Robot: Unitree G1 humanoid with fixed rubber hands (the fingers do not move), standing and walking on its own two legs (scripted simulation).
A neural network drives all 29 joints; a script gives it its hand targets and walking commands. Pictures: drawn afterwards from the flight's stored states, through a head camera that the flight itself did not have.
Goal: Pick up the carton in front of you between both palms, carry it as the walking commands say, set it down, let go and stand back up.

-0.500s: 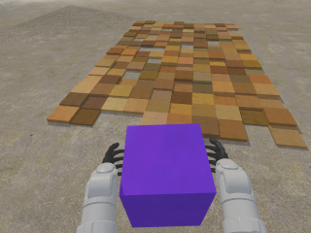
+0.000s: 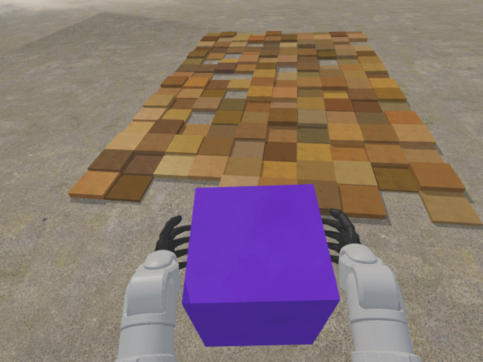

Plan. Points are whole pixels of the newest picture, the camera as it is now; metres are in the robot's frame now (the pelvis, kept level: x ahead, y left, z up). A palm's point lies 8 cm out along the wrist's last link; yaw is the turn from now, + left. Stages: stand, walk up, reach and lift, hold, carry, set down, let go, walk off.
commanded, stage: carry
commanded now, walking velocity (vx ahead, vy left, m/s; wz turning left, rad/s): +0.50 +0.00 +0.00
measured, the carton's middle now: (256, 269) +0.31 +0.01 +0.00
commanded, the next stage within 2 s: none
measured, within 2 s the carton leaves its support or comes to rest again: neither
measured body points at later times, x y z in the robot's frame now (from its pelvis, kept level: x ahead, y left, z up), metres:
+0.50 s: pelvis +0.23 -0.02 +0.00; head +0.22 -0.03 +0.45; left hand +0.52 +0.12 +0.09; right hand +0.51 -0.19 +0.09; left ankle +0.10 +0.10 -0.73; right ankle +0.33 -0.12 -0.73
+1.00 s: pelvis +0.56 -0.02 -0.02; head +0.56 -0.02 +0.43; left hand +0.85 +0.13 +0.10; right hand +0.85 -0.17 +0.10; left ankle +0.68 +0.06 -0.74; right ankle +0.35 -0.11 -0.72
